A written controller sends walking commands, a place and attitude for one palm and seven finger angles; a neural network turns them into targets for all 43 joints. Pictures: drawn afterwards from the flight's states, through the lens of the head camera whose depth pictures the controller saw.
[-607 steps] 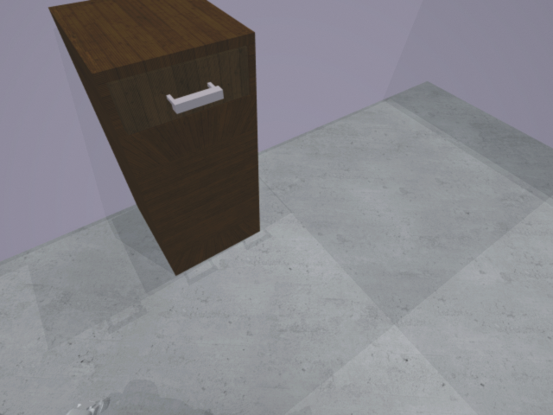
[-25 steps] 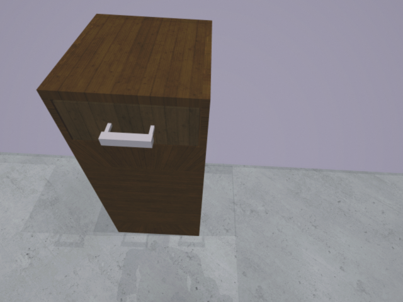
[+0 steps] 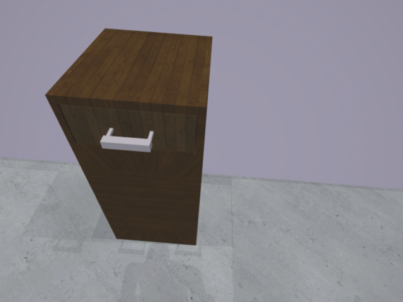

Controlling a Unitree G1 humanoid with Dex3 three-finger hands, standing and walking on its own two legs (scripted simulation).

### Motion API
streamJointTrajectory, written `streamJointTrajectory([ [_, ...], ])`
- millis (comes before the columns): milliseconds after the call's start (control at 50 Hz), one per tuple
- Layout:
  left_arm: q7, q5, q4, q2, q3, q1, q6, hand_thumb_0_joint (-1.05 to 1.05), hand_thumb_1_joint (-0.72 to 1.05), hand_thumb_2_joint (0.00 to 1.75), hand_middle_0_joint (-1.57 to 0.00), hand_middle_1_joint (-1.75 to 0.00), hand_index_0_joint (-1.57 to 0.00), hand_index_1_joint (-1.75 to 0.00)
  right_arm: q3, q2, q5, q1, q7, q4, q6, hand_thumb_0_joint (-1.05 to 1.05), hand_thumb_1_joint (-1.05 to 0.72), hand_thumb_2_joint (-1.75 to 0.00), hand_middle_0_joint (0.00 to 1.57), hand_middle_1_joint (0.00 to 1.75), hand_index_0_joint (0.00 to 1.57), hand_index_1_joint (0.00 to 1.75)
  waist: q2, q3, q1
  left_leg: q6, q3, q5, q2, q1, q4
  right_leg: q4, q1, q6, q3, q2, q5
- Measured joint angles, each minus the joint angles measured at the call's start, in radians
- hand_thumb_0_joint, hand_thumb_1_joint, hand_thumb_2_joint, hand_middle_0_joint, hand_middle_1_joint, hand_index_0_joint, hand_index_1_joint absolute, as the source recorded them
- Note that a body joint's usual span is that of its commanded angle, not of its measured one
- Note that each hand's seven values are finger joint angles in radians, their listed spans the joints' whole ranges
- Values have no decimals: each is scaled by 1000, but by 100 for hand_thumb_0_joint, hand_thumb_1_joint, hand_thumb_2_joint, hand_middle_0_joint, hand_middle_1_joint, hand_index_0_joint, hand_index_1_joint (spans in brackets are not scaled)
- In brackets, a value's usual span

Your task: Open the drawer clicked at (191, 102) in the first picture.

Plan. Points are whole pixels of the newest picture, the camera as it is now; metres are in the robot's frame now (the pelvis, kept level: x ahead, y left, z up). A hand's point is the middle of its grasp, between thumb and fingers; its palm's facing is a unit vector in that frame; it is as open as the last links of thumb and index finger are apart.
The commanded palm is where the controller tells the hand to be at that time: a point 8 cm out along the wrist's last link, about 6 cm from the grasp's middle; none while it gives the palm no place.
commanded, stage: come to a stop and stand still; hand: left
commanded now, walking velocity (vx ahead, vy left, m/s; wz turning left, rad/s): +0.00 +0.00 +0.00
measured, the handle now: (129, 138) +0.51 +0.24 +0.00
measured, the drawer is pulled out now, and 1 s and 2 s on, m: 0.00 0.00 0.00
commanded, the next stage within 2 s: look again from close up in 0.56 s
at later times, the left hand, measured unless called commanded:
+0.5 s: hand out of the picture +0.01 +0.17 -0.17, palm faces +0.04 -0.99 -0.17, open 7.4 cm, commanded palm none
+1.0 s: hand out of the picture +0.01 +0.19 -0.18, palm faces +0.02 -0.98 -0.21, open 7.4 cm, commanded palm none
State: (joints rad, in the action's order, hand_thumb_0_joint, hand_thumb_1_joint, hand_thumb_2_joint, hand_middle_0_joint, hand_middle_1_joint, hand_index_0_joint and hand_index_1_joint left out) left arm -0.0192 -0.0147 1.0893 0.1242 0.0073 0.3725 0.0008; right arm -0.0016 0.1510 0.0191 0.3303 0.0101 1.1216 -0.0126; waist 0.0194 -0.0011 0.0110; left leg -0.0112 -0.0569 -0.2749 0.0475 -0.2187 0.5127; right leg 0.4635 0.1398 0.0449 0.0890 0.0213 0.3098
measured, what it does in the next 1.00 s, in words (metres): stands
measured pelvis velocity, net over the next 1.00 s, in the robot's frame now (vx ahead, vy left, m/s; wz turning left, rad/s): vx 0.00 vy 0.01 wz -0.01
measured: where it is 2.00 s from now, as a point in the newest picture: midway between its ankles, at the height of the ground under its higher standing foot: outside the picture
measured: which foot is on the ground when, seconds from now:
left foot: down 0.00-1.00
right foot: down 0.00-1.00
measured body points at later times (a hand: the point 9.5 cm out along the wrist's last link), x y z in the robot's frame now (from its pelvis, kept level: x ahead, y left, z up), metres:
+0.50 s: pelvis +0.03 +0.02 +0.00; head +0.03 +0.02 +0.45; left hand +0.01 +0.22 -0.16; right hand +0.00 -0.18 -0.16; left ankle +0.00 +0.12 -0.74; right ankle -0.03 -0.09 -0.74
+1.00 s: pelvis +0.00 +0.01 +0.00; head -0.01 +0.02 +0.45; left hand +0.01 +0.24 -0.16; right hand +0.04 -0.22 -0.15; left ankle +0.00 +0.12 -0.74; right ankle -0.03 -0.09 -0.74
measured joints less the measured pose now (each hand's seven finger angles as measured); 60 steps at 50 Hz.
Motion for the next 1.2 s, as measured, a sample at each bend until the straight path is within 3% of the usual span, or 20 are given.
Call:
streamJointTrajectory([
  [140, -9, 4, 23, -15, -6, -2, 7, 1, 91, 90, -20, -29, -20, -30, -15, -32, -7, 23, 16, 16, 22, 0, -91, -90, 20, 30, 20, 29, 12, 27, 0, 15, -16, -3, -18, 15, -24, -2, -1, -18, -15, -18, 8],
  [340, -21, 5, 31, -19, -8, -29, 12, 0, 91, 90, -20, -29, -20, -30, -24, -64, -5, 7, 29, 23, 33, 0, -91, -90, 20, 30, 20, 29, -8, 13, -7, 26, -29, -5, -37, 48, -57, -17, -23, -33, -26, -36, 15],
  [680, -22, 2, 23, -18, -18, -25, 13, 0, 91, 90, -20, -29, -20, -30, -17, -44, -6, 0, 26, 14, 29, 0, -91, -90, 20, 30, 20, 29, -3, 9, -10, 19, -27, 8, -37, 69, -89, -36, -39, -28, -24, -34, 11],
  [840, -30, -1, -25, 10, -15, -20, 27, 1, 91, 90, -20, -29, -20, -30, 12, 7, 0, -14, 27, -74, 25, 0, -91, -90, 20, 30, 20, 29, -31, 5, -22, 16, -8, -37, -19, -15, 30, 43, 22, -21, -6, -22, 39],
  [1000, -34, 2, -55, 46, -17, -37, 9, 1, 91, 90, -20, -29, -20, -30, 11, 18, -3, -63, 20, -90, 8, 0, -91, -90, 20, 30, 20, 29, -11, -8, -12, 20, -16, -34, -15, 5, 44, 57, 4, -24, -15, -20, 33],
  [1200, -24, 1, -63, 45, -28, -44, 3, 0, 90, 90, -20, -29, -20, -30, 3, 15, -4, -74, 6, -83, 0, 0, -92, -90, 20, 30, 20, 29, -1, 6, -9, 38, -21, 17, -24, -2, 4, 7, 7, -40, -19, -27, -26],
])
